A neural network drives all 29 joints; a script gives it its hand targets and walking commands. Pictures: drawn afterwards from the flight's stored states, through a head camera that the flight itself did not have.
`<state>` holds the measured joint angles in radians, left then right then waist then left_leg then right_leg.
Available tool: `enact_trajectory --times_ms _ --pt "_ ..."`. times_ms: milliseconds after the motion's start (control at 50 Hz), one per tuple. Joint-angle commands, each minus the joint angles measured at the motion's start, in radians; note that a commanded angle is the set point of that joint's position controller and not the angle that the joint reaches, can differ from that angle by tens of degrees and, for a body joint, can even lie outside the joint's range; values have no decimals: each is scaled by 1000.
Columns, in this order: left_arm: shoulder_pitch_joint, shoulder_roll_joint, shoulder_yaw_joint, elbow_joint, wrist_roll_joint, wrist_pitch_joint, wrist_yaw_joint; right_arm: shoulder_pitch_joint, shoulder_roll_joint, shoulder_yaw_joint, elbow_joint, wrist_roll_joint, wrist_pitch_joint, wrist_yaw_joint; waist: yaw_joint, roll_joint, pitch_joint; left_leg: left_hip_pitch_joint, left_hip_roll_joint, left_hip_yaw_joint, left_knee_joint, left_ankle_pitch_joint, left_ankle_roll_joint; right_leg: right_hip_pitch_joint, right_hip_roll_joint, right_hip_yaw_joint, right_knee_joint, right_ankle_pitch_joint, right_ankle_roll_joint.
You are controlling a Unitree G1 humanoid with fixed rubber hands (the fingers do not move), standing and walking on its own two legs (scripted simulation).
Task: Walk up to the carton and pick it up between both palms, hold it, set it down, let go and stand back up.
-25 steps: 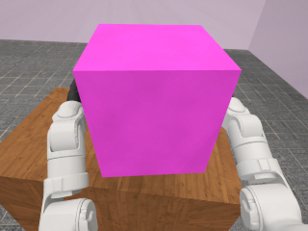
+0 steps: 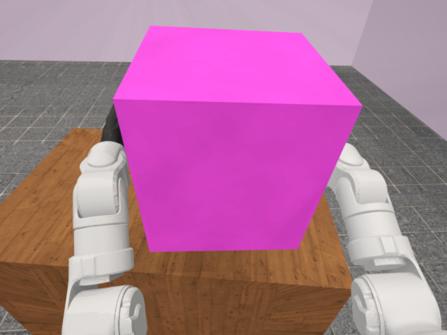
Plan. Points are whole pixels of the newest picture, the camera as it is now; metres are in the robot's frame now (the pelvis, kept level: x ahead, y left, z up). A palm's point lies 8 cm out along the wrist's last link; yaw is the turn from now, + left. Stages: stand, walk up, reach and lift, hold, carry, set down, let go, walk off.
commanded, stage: set down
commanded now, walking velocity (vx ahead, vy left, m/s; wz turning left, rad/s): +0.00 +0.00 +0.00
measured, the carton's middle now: (226, 141) +0.39 -0.02 +0.21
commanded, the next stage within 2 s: none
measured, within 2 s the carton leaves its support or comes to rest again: neither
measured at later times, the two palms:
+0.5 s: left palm (119, 170) +0.37 +0.17 +0.16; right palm (310, 173) +0.37 -0.19 +0.14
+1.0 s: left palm (120, 174) +0.38 +0.17 +0.14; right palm (306, 173) +0.38 -0.19 +0.13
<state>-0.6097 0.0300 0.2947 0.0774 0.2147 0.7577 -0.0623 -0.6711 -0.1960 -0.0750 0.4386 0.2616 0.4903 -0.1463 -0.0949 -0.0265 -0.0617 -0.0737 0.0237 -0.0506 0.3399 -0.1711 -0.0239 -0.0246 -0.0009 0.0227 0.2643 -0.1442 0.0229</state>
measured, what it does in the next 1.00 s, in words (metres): stands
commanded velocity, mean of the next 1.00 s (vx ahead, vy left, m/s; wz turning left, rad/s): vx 0.00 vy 0.00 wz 0.00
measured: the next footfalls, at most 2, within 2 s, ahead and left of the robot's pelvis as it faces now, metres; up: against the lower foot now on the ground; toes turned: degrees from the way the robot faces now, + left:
none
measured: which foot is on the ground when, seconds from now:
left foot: down 0.00-1.00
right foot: down 0.00-1.00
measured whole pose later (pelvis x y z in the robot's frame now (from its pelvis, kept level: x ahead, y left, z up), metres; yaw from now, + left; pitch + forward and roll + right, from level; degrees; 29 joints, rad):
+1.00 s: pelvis +0.03 +0.00 +0.00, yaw +3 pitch -6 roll -1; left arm -0.47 0.03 0.24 0.23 0.21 0.39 -0.07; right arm -0.48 -0.09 -0.13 0.57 0.09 0.04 -0.10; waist -0.07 -0.06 0.04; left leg -0.04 0.02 -0.08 0.33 -0.20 -0.03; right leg 0.03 -0.02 -0.04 0.26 -0.19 0.02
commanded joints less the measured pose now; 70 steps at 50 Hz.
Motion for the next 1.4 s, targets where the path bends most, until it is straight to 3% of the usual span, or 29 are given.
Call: enact_trajectory --times_ms 0,60,100,160,240,300,360,440,580,640,780,900,960,1220,1380 --pt "-711 -446 -404 -58 -147 -138 -137 -880 588 357 -364 83 -137 157 52 4 -387 92 -90 72 -46 209 6 91 74 -82 -4 213 14" --pt "-664 -421 -309 80 -64 -192 -176 -812 588 257 -197 -53 -211 179 44 -3 -248 54 -85 93 -113 14 35 61 49 -84 -38 10 7" --pt "-635 -400 -258 122 -18 -218 -208 -752 578 193 -124 -133 -264 189 33 -2 -174 29 -82 109 -132 -29 42 71 34 -86 -50 -66 4" --pt "-611 -391 -220 168 21 -259 -238 -696 566 137 -76 -213 -339 184 16 -8 -112 24 -77 122 -137 -19 39 97 23 -102 -56 -63 10" --pt "-578 -408 -249 194 20 -315 -233 -664 540 123 -72 -263 -436 173 -1 -4 -107 65 -69 124 -123 43 22 101 24 -136 -52 -7 18" --pt "-570 -453 -341 163 -22 -359 -200 -678 523 160 -114 -253 -508 165 -7 20 -191 153 -63 122 -83 165 -18 75 40 -170 -39 52 18" --pt "-572 -503 -472 89 -82 -406 -156 -705 517 244 -193 -205 -568 161 -13 36 -340 253 -62 105 -19 358 -51 83 59 -179 -16 191 13" --pt "-574 -527 -587 -8 -139 -455 -99 -692 530 353 -273 -143 -592 156 -6 35 -443 283 -68 81 29 511 -59 96 68 -162 14 344 15" --pt "-464 -449 -508 -26 -103 -404 -100 -590 530 412 -240 -92 -519 146 52 10 -378 127 -88 84 -7 414 -22 206 39 -111 43 474 41" --pt "-425 -436 -461 -20 -80 -375 -112 -562 532 400 -220 -87 -494 145 58 8 -337 93 -89 93 -26 381 -16 233 34 -101 51 506 46" --pt "-406 -438 -447 -7 -61 -368 -131 -519 509 325 -197 -122 -492 151 17 22 -290 145 -80 100 -20 387 -43 182 48 -128 36 472 38" --pt "-455 -469 -517 13 -93 -421 -108 -515 477 270 -197 -160 -527 164 -15 55 -310 227 -64 72 1 440 -84 67 64 -163 6 362 23" --pt "-464 -487 -536 40 -99 -449 -97 -514 477 260 -173 -178 -545 174 -20 58 -324 236 -59 66 -2 425 -84 32 63 -167 1 333 21" --pt "-505 -482 -403 252 -56 -535 -79 -575 541 226 -40 -260 -598 220 71 -6 -372 73 -60 101 -51 270 -21 104 34 -131 19 369 39" --pt "-582 -484 -356 346 -41 -609 -68 -579 583 149 64 -334 -637 229 70 -6 -406 30 -61 124 -72 234 -10 156 19 -117 33 420 50"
